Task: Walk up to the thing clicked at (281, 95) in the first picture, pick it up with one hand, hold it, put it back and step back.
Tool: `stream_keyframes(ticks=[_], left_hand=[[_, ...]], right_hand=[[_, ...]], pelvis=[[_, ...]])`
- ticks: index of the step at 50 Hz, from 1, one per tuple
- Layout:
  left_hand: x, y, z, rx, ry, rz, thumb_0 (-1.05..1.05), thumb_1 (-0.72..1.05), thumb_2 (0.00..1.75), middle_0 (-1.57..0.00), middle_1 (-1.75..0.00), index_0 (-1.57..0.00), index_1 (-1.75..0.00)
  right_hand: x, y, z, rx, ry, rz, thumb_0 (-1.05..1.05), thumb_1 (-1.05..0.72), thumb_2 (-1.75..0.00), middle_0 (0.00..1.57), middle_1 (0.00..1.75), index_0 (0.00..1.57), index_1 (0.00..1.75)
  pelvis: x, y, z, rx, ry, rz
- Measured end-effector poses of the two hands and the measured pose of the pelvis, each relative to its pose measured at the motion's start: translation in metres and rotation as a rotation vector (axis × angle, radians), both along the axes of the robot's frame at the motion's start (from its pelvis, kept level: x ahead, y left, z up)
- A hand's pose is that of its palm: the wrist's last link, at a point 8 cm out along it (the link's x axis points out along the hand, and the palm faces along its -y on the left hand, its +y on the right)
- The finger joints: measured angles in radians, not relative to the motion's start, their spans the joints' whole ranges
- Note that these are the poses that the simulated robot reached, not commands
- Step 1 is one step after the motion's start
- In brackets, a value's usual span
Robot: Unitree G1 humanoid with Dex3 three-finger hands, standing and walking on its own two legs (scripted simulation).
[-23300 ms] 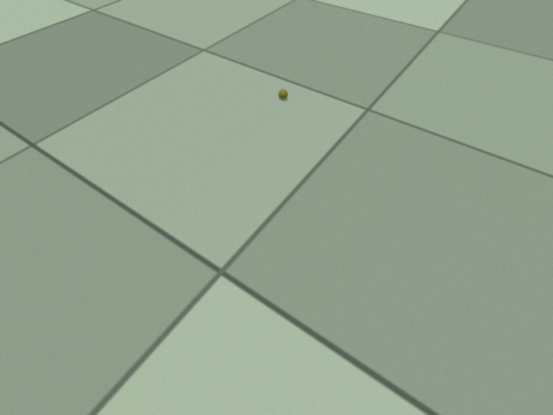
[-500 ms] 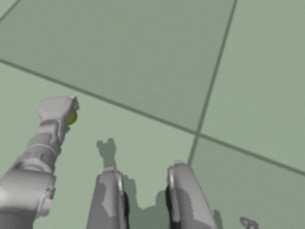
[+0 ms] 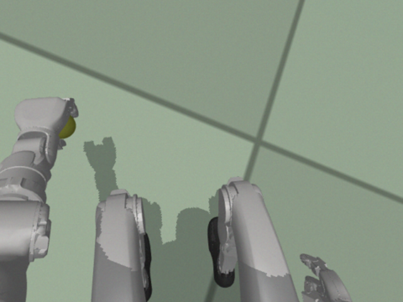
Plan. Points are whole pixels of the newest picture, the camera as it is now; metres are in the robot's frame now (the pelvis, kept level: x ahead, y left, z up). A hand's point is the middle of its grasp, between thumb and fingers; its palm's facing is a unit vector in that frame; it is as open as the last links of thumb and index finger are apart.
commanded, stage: crouch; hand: left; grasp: from above
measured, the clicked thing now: (60, 125) +0.47 +0.26 -0.18
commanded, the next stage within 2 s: lower in 0.70 s
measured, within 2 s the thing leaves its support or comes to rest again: neither
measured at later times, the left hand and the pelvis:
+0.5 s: hand (65, 135) +0.46 +0.27 -0.23, palm faces -0.47 -0.03 -0.88, open 8.2 cm; pelvis -0.01 +0.00 -0.07, yaw -2 degrees
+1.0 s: hand (70, 137) +0.47 +0.27 -0.27, palm faces -0.49 -0.04 -0.87, open 8.2 cm; pelvis -0.01 +0.00 -0.09, yaw -4 degrees
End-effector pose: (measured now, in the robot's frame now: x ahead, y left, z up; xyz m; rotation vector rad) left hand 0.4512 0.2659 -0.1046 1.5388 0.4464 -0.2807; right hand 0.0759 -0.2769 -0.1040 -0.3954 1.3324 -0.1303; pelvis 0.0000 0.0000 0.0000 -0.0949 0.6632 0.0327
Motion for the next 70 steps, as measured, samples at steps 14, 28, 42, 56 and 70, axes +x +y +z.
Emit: stream_keyframes(ticks=[14, 28, 42, 56, 70], left_hand=[[0.014, -0.002, -0.040, -0.013, 0.015, 0.007, 0.03, 0.27, 0.42, -0.90, -0.68, -0.75, -0.57], [0.017, 0.004, -0.074, -0.008, 0.027, 0.000, 0.04, 0.29, 0.37, -0.91, -0.65, -0.76, -0.55], [0.025, 0.004, -0.092, -0.009, 0.025, 0.001, 0.04, 0.28, 0.36, -0.93, -0.62, -0.79, -0.52], [0.021, 0.007, -0.129, -0.036, 0.051, -0.016, 0.04, 0.28, 0.34, -0.94, -0.60, -0.80, -0.51], [0.030, 0.005, -0.156, -0.020, 0.032, 0.007, 0.04, 0.27, 0.37, -0.93, -0.62, -0.79, -0.52]], right_hand=[[-0.033, 0.000, -0.037, 0.011, 0.067, -0.033, 0.00, -0.92, -0.90, 0.20, 0.30, 0.20, 0.30], [-0.056, 0.006, -0.065, 0.027, 0.124, -0.025, 0.00, -0.92, -0.90, 0.20, 0.30, 0.20, 0.30], [-0.053, 0.000, -0.075, 0.022, 0.138, 0.002, 0.00, -0.92, -0.90, 0.20, 0.30, 0.20, 0.30], [-0.050, 0.000, -0.079, -0.001, 0.163, 0.043, 0.00, -0.92, -0.90, 0.20, 0.30, 0.20, 0.30], [-0.054, 0.008, -0.090, 0.019, 0.182, 0.064, 0.00, -0.91, -0.90, 0.20, 0.30, 0.20, 0.30]], pelvis=[[-0.005, -0.001, -0.042, -0.010, -0.026, -0.020], [-0.010, -0.001, -0.074, -0.017, -0.050, -0.024], [-0.006, -0.003, -0.087, -0.026, -0.056, -0.035], [-0.004, -0.001, -0.102, -0.045, -0.065, -0.040], [0.001, 0.000, -0.116, -0.058, -0.074, -0.051]])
